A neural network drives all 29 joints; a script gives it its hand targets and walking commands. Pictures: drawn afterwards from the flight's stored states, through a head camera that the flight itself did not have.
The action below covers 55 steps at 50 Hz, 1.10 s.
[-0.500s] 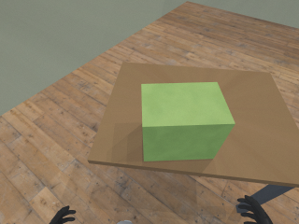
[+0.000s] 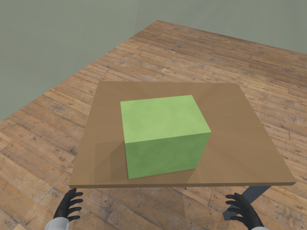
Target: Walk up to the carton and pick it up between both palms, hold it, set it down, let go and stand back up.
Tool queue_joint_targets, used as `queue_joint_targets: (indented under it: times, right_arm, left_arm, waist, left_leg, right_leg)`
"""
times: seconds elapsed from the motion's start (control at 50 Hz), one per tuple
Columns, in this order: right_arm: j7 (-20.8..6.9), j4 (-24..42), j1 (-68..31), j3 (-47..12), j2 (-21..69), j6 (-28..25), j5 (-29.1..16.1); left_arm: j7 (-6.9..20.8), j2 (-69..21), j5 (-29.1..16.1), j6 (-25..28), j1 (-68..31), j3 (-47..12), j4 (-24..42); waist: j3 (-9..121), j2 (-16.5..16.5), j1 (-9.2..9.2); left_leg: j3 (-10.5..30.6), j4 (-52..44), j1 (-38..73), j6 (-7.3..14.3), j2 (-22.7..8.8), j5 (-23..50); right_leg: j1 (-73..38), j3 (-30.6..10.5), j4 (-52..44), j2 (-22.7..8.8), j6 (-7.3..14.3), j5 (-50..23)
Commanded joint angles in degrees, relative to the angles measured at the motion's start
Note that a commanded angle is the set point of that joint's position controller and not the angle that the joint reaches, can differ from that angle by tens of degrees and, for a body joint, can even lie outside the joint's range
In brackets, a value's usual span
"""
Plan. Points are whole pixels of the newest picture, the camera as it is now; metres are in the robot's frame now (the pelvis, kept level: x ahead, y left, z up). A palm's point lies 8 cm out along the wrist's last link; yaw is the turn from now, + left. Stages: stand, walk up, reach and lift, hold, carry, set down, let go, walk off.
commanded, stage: reach and lift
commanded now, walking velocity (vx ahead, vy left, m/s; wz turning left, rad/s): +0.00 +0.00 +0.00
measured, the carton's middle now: (160, 136) +0.45 -0.01 -0.06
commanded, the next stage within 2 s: none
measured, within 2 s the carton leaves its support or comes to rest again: neither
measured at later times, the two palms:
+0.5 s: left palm (71, 204) +0.21 +0.23 -0.05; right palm (247, 201) +0.22 -0.25 -0.05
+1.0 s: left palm (80, 187) +0.25 +0.21 -0.03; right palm (249, 191) +0.25 -0.26 -0.04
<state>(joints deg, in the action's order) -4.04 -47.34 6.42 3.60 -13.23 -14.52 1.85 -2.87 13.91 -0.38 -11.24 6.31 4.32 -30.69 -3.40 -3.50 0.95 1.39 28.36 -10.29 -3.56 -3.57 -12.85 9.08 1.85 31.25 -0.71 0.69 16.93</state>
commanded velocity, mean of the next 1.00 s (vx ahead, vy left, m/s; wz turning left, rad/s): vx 0.00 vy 0.00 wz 0.00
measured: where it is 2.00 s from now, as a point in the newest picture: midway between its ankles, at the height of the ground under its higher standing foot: outside the picture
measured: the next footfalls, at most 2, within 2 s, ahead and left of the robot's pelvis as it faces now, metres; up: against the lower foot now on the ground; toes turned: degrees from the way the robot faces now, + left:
none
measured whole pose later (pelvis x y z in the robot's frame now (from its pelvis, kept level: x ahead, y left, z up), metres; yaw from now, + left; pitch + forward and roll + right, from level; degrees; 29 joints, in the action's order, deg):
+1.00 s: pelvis +0.03 +0.00 -0.01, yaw -2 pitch +1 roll +1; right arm -11.0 -58.6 -3.4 -8.1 -21.6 -36.8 -23.3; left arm -6.0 8.8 -11.3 28.1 3.2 -2.2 -41.4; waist 1.5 0.8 1.6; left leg -0.4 33.3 -17.3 -3.9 -4.1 -17.2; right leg 16.7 -0.1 35.9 -0.4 0.3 20.5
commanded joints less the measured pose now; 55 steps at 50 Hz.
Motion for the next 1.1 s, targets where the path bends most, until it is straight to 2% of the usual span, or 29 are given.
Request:
queue_joint_targets:
  times: [0.0, 0.06, 0.08, 0.1, 0.12, 0.14, 0.16, 0.24, 0.28, 0.3, 0.36, 0.44, 0.48, 0.5, 0.52, 0.56, 0.6, 0.66, 0.72, 0.82, 0.9, 0.98, 1.08]
  right_arm:
    - [-1.22, 9.33, -8.97, 0.53, -8.07, -0.78, -1.75]
    - [-2.02, 6.53, -8.32, 1.48, -9.2, -2.04, -2.8]
    - [-1.96, 5.36, -7.97, 1.97, -9.64, -2.75, -2.71]
    - [-1.87, 4.22, -7.5, 2.0, -10.31, -3.56, -3.16]
    - [-1.84, 3.1, -6.78, 1.3, -10.35, -4.54, -3.85]
    - [-1.92, 1.56, -6.34, 1.44, -10.97, -5.59, -4.77]
    - [-1.88, 0.64, -6.62, 0.89, -11.0, -6.72, -5.65]
    - [-2.44, -3.7, -8.02, -0.39, -12.79, -10.71, -8.15]
    - [-2.56, -2.75, -9.32, -1.06, -13.21, -13.3, -9.49]
    - [-2.73, -4.97, -9.17, -1.15, -13.88, -14.06, -10.08]
    - [-3.29, -6.59, -8.73, -2.72, -14.45, -16.61, -12.71]
    - [-4.64, -9.4, -9.06, -4.32, -16.16, -19.21, -16.16]
    - [-5.5, -9.11, -9.21, -6.34, -16.37, -20.28, -18.43]
    - [-5.65, -9.21, -9.52, -6.47, -17.21, -20.68, -18.96]
    - [-5.1, -6.98, -5.37, -8.32, -16.0, -21.78, -20.95]
    - [-4.73, -8.08, -6.74, -9.85, -17.11, -23.8, -22.63]
    - [-5.02, -8.75, -7.55, -10.29, -17.26, -24.59, -23.16]
    - [-5.77, -7.3, -8.78, -9.71, -17.24, -24.81, -23.68]
    - [-6.34, -5.39, -11.3, -8.48, -17.54, -24.67, -23.6]
    - [-6.96, -5.67, -15.4, -7.75, -17.41, -24.11, -23.91]
    - [-7.04, -6.71, -18.29, -9.38, -18.12, -24.16, -25.65]
    - [-6.47, -6.27, -22.99, -11.58, -19.86, -22.97, -26.77]
    - [-5.81, -4.24, -26.9, -12.81, -21.27, -21.17, -28.87]
  left_arm:
    - [-0.83, 5.27, -0.19, 3.9, -2.49, 2.17, 3.11]
    - [-1.56, 3.3, -1.35, 7.66, -4.01, 0.29, 5.38]
    - [-1.57, 2.82, -1.78, 9.03, -3.39, -0.4, 5.19]
    - [-1.76, 2.35, -1.71, 10.28, -2.63, -0.32, 5.76]
    - [-1.91, 2.11, -2.02, 11.74, -1.59, -0.58, 6.34]
    - [-1.86, 1.54, -2.32, 13.1, -0.76, -0.89, 6.83]
    - [-1.87, 2.27, -2.33, 14.78, -0.48, -0.26, 6.31]
    - [-2.36, 1.19, -2.45, 19.64, 1.23, -1.02, 3.37]
    - [-2.24, 0.82, -3.02, 22.13, 1.78, -1.62, 3.33]
    - [-2.26, 0.29, -3.19, 23.24, 1.85, -2.13, 1.83]
    - [-2.38, 0.28, -2.78, 26.42, 2.58, -2.16, 1.64]
    - [-3.4, -0.66, -1.86, 29.36, 2.37, -2.19, 3.49]
    - [-3.26, -1.76, -2.43, 30.13, 3.4, -2.51, 2.09]
    - [-3.17, -1.68, -2.46, 30.58, 3.3, -2.72, 1.45]
    - [-2.21, -1.78, -3.04, 30.64, 10.55, -0.76, 0.17]
    - [-1.35, -1.5, -3.84, 32.4, 8.47, -0.36, 0.67]
    - [-1.78, -1.9, -4.0, 33.95, 5.56, -0.98, 0.97]
    - [-1.87, -1.55, -4.88, 36.25, 1.87, -2.06, 1.58]
    - [-2.03, -0.87, -7.17, 38.35, -2.25, -3.71, 1.23]
    - [-3.02, -0.52, -10.31, 40.94, -6.98, -5.69, -2.05]
    - [-3.39, -0.08, -11.2, 41.49, -9.11, -5.31, -5.29]
    - [-3.34, 1.25, -11.64, 39.02, -12.89, -3.51, -7.28]
    - [-3.68, 1.31, -11.83, 36.2, -16.94, -2.57, -4.56]
  waist:
    - [0.07, 2.95, 2.76]
    - [3.24, 3.38, 0.95]
    - [3.13, 2.54, -0.06]
    - [5.04, 3.32, -0.41]
    - [5.74, 2.81, -0.13]
    - [6.47, 2.42, -0.69]
    - [8.73, 2.37, -0.18]
    - [8.43, 1.79, 0.34]
    - [9.76, 0.77, 0.76]
    - [9.18, 0.96, 0.26]
    - [9.57, 1.99, 0.43]
    - [9.85, 5.33, 1.42]
    - [9.89, 4.66, 2.05]
    - [10.13, 4.39, 1.63]
    - [9.83, 2.58, 2.28]
    - [10.74, 2.47, 2.47]
    - [8.73, 2.24, 2.2]
    - [6.05, 2.12, 1.06]
    - [5.42, 0.65, 0.04]
    - [7.58, -0.07, -0.1]
    - [10.74, 0.06, 0.87]
    - [13.53, -1.23, 2.69]
    - [17.41, -1.5, 3.27]
  left_leg:
    - [-5.86, -6.9, -0.81, 3.01, 5.45, 1.06]
    - [-4.93, -6.18, 2.86, 2.34, 4.61, 2.36]
    - [-4.63, -5.36, 3.34, 2.24, 4.43, 4.32]
    - [-4.33, -4.82, 5.18, 1.84, 4.31, 6.67]
    - [-4.06, -4.1, 6.42, 1.83, 4.08, 9.86]
    - [-3.7, -3.5, 7.54, 1.53, 4.1, 11.87]
    - [-3.53, -3.19, 8.01, 1.61, 4.22, 14.01]
    - [-2.93, -2.91, 7.18, 1.12, 4.09, 16.62]
    - [-2.81, -2.35, 6.83, 1.27, 4.4, 18.15]
    - [-2.59, -2.3, 6.95, 1.1, 4.22, 18.18]
    - [-2.38, -0.89, 6.89, 0.8, 4.31, 20.67]
    - [-2.13, -0.17, 7.07, -0.3, 3.98, 22.5]
    - [-2.07, 0.68, 7.27, -0.37, 4.18, 24.07]
    - [-2.02, 0.69, 6.7, -0.43, 4.28, 22.96]
    - [-3.07, -1.8, 8.47, 0.57, 4.86, 27.09]
    - [-3.36, -1.59, 4.79, 0.64, 5.48, 28.27]
    - [-3.22, -2.45, 2.89, 0.65, 5.36, 24.34]
    - [-3.69, -2.1, 4.59, 0.63, 4.88, 17.32]
    - [-3.81, -1.39, 3.72, 1.32, 4.58, 10.11]
    - [-3.46, 0.83, 0.85, 1.7, 4.09, 3.71]
    - [-3.74, 2.83, 0.1, 1.12, 4.22, 5.73]
    - [-4.91, 3.04, -1.03, 0.94, 4.8, 7.44]
    - [-5.72, 2.22, -0.76, 0.43, 5.27, 11.5]
  right_leg:
    - [2.22, -0.26, -11.88, 1.18, 0.27, 2.69]
    - [4.71, 0.19, -11.84, 1.56, 0.5, 2.44]
    - [5.71, 0.09, -11.82, 1.72, 0.34, 0.05]
    - [5.44, 0.48, -11.43, 2.14, 0.36, -2.36]
    - [5.29, 0.29, -11.31, 2.3, 0.41, -4.87]
    - [5.32, 0.39, -11.54, 2.72, 0.38, -6.37]
    - [3.98, 0.16, -11.33, 2.52, 0.14, -9.17]
    - [2.68, 0.23, -10.91, 3.22, 0.12, -11.85]
    - [1.83, 0.19, -10.33, 3.43, -0.2, -15.03]
    - [2.47, 0.05, -10.14, 3.54, -0.02, -14.98]
    - [2.34, -0.37, -9.46, 3.65, 0.12, -17.31]
    - [3.68, -0.18, -8.44, 4.28, 1.28, -16.06]
    - [4.42, -0.35, -8.2, 4.27, 1.45, -17.37]
    - [4.55, -0.57, -8.11, 4.28, 1.18, -17.26]
    - [-2.8, -1.33, -9.2, 4.17, 1.15, -25.6]
    - [-5.72, -1.92, -7.19, 3.94, 0.13, -31.45]
    - [-4.77, -2.12, -7.01, 3.63, -0.14, -29.66]
    - [2.26, -1.6, -8.5, 3.62, 0.29, -17.88]
    - [7.69, -1.56, -8.78, 3.12, -0.01, -8.64]
    - [12.77, -1.62, -6.6, 2.34, -0.41, -1.24]
    - [13.3, -1.71, -4.5, 2.53, -0.6, -3.68]
    - [10.96, -2.34, -3.37, 2.88, -0.98, -9.27]
    - [7.41, -2.86, -2.69, 3.58, -1.41, -18.02]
